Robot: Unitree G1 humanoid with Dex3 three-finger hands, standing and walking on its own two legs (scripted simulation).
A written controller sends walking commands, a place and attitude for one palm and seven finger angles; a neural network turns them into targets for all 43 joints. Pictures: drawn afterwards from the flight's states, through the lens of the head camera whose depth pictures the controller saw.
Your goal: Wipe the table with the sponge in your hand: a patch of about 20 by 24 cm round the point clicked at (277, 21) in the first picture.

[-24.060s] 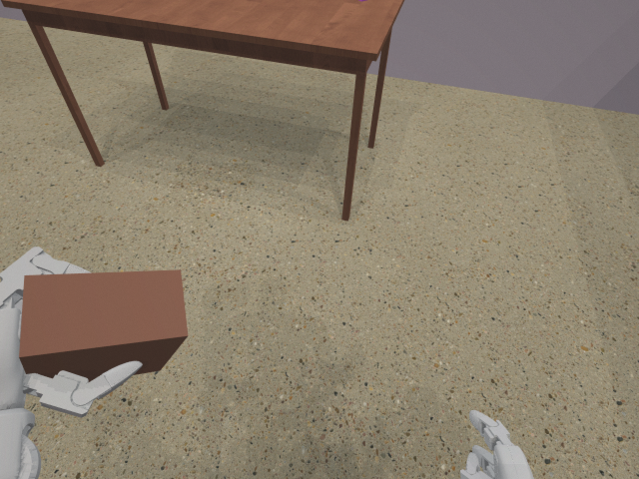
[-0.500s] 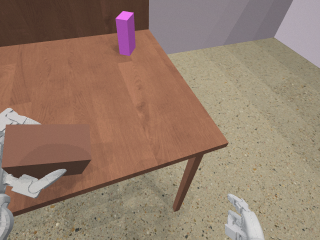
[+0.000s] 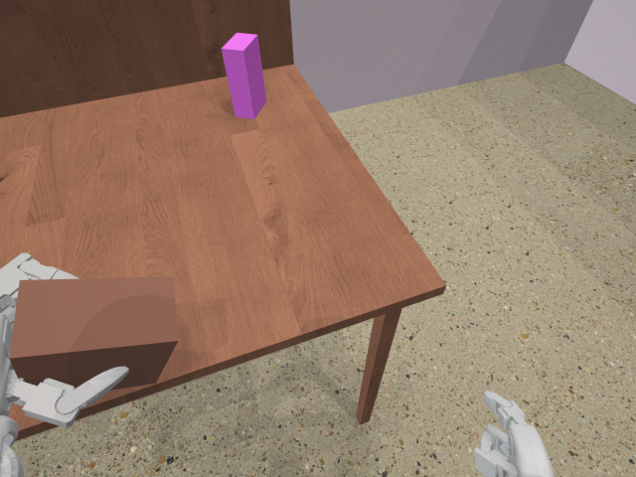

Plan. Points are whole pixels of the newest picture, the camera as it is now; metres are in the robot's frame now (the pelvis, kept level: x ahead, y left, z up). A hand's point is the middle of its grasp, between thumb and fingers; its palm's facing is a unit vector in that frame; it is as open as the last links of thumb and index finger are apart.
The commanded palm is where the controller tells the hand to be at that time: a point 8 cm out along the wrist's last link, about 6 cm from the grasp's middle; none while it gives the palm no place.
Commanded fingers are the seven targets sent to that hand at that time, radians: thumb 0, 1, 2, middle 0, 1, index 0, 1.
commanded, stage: come to a stop and stand still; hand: left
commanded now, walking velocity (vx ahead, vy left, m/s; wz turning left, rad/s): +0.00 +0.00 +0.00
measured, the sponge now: (121, 338) +0.22 +0.21 +0.13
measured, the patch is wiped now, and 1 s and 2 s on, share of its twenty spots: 0.00 0.00 0.00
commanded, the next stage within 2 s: look again from close up in 0.88 s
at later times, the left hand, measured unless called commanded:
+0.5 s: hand (14, 337) +0.21 +0.29 +0.16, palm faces +0.36 -0.85 -0.37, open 10.3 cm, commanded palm +0.16 +0.33 +0.18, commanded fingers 0.00 0.10 1.30 -1.20 -1.60 -1.20 -1.60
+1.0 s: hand (2, 316) +0.22 +0.31 +0.16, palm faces +0.35 -0.82 -0.45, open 10.3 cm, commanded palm +0.17 +0.34 +0.18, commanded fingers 0.00 0.10 1.30 -1.20 -1.60 -1.20 -1.60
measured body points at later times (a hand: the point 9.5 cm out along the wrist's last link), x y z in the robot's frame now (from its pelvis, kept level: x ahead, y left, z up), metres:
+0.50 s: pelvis -0.01 +0.05 +0.01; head -0.01 +0.05 +0.46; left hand +0.18 +0.33 +0.18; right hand +0.16 -0.18 -0.07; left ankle -0.01 +0.14 -0.74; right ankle +0.03 -0.03 -0.74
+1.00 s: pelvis +0.00 +0.07 +0.00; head +0.02 +0.06 +0.45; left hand +0.20 +0.35 +0.19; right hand +0.19 -0.16 -0.08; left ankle -0.01 +0.14 -0.74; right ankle +0.03 -0.03 -0.74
